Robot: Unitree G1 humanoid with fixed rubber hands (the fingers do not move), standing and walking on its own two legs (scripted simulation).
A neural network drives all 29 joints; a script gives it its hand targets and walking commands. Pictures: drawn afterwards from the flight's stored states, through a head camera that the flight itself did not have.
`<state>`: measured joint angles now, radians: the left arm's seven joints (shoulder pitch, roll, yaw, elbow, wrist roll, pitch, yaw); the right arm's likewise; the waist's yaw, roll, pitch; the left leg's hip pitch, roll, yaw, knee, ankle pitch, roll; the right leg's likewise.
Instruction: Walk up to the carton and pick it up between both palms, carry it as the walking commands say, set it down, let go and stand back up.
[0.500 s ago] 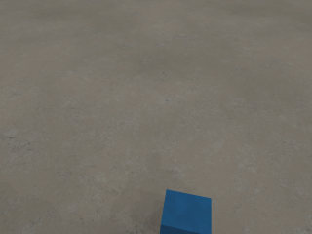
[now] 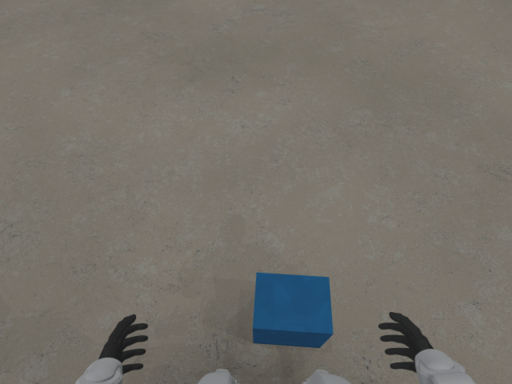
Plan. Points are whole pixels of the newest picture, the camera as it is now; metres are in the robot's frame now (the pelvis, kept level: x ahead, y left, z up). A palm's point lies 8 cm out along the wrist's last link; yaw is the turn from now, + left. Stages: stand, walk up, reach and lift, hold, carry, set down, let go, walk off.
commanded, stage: reach and lift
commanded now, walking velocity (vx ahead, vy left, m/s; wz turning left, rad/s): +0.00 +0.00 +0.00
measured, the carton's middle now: (289, 311) +0.39 -0.08 -0.63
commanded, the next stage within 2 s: none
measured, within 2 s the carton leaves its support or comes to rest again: neither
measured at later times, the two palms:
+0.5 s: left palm (154, 338) +0.22 +0.21 -0.14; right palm (405, 316) +0.26 -0.24 -0.13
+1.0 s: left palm (194, 274) +0.35 +0.16 -0.17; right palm (404, 276) +0.35 -0.27 -0.16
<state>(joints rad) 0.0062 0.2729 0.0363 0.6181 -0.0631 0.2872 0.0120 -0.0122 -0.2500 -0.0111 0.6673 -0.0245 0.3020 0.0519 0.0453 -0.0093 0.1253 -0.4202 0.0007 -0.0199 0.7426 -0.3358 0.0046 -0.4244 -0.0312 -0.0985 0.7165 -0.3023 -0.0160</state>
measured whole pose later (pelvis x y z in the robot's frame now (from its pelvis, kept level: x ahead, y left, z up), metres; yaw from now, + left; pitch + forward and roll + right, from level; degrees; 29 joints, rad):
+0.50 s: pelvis +0.00 -0.01 -0.04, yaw +0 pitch +15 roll +0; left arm -0.06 0.15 0.13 0.53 0.02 0.22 -0.02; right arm -0.20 -0.19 -0.13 0.64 -0.07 0.23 0.03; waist 0.02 -0.02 0.01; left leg -0.83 0.01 -0.02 1.00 -0.42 -0.02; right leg -0.85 -0.03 -0.09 0.99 -0.40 -0.03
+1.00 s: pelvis -0.03 +0.01 -0.08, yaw -2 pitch +30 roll +0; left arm -0.55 0.10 0.14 0.64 -0.04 0.19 0.10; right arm -0.69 -0.35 -0.26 0.89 0.04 0.12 0.13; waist -0.01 0.00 -0.04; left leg -1.24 0.01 0.04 1.09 -0.37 0.01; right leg -1.28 -0.03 -0.03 1.07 -0.32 -0.01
